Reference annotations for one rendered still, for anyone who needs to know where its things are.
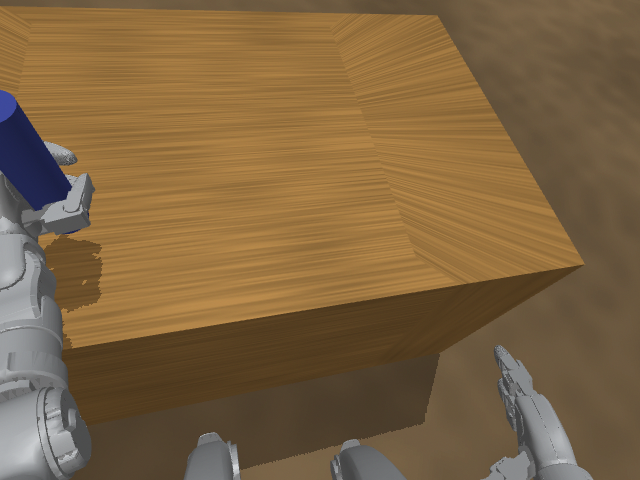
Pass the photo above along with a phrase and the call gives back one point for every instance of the left robot hand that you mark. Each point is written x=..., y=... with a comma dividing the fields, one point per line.
x=18, y=217

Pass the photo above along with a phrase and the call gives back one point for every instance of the left robot arm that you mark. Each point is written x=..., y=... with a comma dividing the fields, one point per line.
x=42, y=435

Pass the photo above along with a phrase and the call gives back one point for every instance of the right robot arm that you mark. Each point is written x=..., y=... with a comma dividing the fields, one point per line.
x=563, y=472

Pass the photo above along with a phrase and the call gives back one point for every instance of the right robot hand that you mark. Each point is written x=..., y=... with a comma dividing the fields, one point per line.
x=542, y=440

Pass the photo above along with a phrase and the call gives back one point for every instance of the can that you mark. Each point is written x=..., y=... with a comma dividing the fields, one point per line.
x=26, y=161

